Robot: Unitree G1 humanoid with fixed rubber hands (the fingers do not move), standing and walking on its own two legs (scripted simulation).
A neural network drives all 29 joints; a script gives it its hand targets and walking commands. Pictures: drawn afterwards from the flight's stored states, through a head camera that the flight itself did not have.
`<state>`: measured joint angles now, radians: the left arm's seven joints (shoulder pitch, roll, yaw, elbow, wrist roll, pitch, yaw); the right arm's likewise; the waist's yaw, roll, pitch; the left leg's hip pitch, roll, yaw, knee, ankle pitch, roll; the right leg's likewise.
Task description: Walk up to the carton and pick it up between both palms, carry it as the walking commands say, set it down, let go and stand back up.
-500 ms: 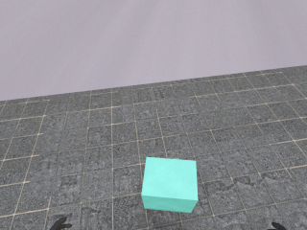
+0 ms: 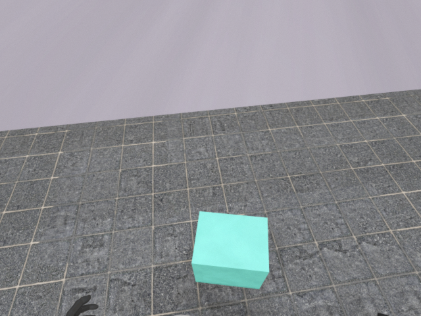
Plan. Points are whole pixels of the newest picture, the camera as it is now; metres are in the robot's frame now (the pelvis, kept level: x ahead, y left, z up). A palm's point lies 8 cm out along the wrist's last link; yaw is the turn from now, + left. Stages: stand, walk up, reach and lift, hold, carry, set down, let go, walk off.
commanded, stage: reach and lift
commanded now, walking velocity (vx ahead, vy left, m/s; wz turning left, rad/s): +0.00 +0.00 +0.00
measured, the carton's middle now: (230, 251) +0.45 -0.03 -0.63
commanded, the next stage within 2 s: none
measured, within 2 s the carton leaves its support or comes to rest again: neither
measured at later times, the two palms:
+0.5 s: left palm (98, 267) +0.23 +0.30 -0.12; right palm (361, 288) +0.20 -0.28 -0.13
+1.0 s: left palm (137, 220) +0.36 +0.25 -0.16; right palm (335, 240) +0.32 -0.27 -0.16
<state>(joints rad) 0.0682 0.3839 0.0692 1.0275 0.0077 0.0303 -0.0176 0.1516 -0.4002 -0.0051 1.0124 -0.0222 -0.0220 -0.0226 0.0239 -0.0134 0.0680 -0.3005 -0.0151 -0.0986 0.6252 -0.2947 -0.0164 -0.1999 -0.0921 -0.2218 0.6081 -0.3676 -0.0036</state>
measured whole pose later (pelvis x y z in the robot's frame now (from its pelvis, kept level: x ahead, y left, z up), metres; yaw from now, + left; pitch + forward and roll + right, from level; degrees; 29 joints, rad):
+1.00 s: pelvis -0.09 +0.03 -0.09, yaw -10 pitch +26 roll +0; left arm -0.78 0.37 0.26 0.71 -0.09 0.35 0.00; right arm -0.88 -0.41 -0.17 0.79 0.05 0.36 0.06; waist 0.06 -0.01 0.12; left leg -1.22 0.06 0.06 1.05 -0.30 0.01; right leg -1.21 -0.05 -0.03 1.06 -0.31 0.01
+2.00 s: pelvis -0.12 +0.03 -0.21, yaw -9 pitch +30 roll -1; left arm -1.54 0.54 0.23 0.94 -0.18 0.28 0.03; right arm -1.55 -0.51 -0.18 0.93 0.18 0.30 -0.06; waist 0.05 -0.02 0.52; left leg -1.68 0.04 -0.01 1.60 -0.43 -0.01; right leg -1.66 -0.03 0.00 1.61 -0.47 0.01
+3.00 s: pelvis -0.11 +0.03 -0.40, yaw -10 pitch +32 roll -1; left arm -1.52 0.52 0.09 1.09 -0.30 0.10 0.09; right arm -1.54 -0.47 -0.01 1.06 0.31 0.13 -0.13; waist 0.05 -0.01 0.53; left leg -2.23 0.04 -0.04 2.25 -0.57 -0.02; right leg -2.20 -0.01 0.02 2.27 -0.62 0.03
